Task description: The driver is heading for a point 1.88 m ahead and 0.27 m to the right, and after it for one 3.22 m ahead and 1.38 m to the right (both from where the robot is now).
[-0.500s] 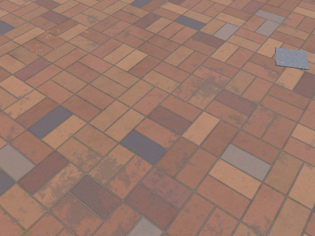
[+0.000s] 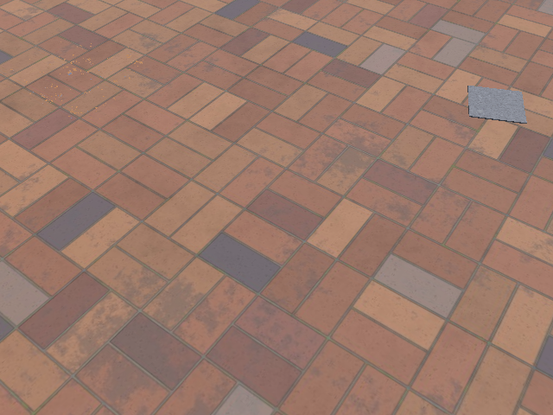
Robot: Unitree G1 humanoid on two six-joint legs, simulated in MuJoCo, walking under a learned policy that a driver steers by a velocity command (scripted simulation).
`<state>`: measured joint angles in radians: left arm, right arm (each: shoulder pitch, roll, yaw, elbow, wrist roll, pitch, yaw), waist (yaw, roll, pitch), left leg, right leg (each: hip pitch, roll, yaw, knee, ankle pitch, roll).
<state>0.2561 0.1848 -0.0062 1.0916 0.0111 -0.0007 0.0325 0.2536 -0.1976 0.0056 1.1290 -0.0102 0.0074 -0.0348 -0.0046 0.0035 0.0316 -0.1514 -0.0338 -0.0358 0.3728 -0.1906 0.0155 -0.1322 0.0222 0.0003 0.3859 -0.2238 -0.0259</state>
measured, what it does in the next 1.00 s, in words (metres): walks ahead: right foot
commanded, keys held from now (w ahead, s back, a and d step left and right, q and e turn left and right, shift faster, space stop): no key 0.08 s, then w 0.92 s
